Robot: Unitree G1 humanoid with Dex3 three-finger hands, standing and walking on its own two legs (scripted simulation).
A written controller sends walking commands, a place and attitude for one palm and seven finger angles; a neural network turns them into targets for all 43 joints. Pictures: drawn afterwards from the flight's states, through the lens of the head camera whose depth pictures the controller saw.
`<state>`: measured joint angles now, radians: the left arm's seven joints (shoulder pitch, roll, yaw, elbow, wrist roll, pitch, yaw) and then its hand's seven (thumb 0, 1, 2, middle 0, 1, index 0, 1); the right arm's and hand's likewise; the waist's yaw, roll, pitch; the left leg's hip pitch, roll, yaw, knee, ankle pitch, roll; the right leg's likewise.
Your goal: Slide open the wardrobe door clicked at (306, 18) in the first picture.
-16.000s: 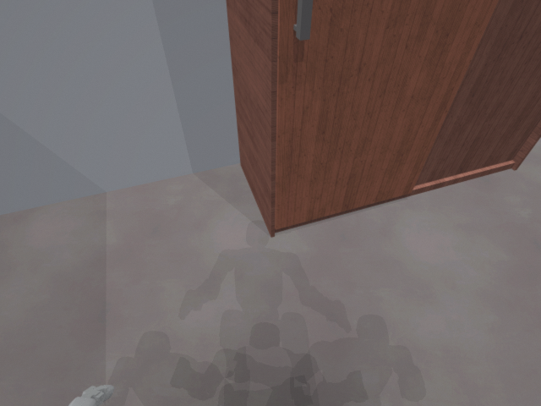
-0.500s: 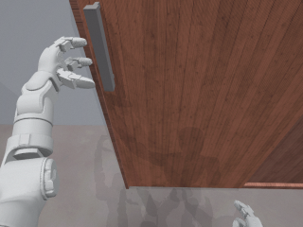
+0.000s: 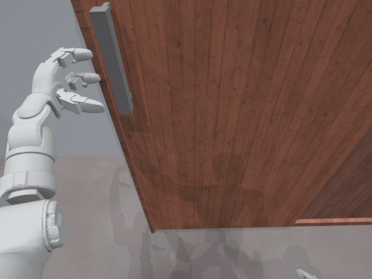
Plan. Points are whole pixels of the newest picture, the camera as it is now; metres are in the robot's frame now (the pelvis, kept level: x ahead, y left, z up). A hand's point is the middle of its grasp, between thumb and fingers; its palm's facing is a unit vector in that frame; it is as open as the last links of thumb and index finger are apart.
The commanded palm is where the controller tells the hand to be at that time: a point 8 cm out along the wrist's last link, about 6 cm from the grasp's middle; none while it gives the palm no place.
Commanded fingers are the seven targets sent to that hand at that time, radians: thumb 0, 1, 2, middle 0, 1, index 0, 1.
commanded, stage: feel for the door with the fingertips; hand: left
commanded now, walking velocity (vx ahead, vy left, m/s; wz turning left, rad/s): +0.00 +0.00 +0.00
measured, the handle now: (117, 63) +0.49 +0.16 +0.24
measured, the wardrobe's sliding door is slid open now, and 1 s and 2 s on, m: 0.00 0.00 0.00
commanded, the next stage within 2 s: slide the fingers in behind the handle in 0.96 s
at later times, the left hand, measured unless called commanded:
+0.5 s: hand (106, 84) +0.42 +0.17 +0.23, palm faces +0.04 -1.00 -0.02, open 14.0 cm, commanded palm +0.40 +0.23 +0.23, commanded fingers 0.00 -0.50 0.30 -0.30 -1.20 -0.30 -1.20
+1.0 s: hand (105, 80) +0.44 +0.18 +0.23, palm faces +0.07 -1.00 -0.02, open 13.8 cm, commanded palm +0.43 +0.23 +0.23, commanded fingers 0.00 -0.50 0.30 -0.30 -1.20 -0.30 -1.20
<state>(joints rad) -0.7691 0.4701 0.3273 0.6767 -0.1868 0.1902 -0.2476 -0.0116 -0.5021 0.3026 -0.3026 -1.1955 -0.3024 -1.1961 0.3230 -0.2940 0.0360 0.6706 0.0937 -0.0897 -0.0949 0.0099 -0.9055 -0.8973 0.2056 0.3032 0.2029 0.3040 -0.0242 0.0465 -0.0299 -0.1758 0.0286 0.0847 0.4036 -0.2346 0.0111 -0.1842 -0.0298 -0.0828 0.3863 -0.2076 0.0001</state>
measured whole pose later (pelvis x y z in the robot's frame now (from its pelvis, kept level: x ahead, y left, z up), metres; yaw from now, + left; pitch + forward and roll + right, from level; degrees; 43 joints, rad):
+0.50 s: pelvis +0.00 +0.00 +0.00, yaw +1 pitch +0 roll +0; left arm -0.80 0.34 0.23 0.59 -0.18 0.27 -0.14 -0.01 -0.50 0.30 -0.30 -1.20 -0.30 -1.20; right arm 0.23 -0.26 0.06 0.65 0.09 -0.07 -0.08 0.01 -0.90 -0.90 0.21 0.30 0.20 0.30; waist 0.00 0.05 -0.03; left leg -0.17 0.02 0.07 0.41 -0.23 0.01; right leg -0.18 -0.04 -0.09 0.39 -0.21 0.00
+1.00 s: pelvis -0.01 +0.00 +0.00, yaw +1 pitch +1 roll +0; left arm -0.91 0.41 0.26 0.79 -0.16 0.21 -0.14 -0.01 -0.50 0.30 -0.32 -1.21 -0.33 -1.22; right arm 0.30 -0.28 0.04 0.69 0.08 -0.07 -0.10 0.01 -0.91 -0.90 0.21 0.30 0.20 0.30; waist -0.03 0.04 -0.02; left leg -0.19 0.03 0.07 0.40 -0.22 0.01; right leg -0.19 -0.03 -0.10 0.38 -0.20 -0.01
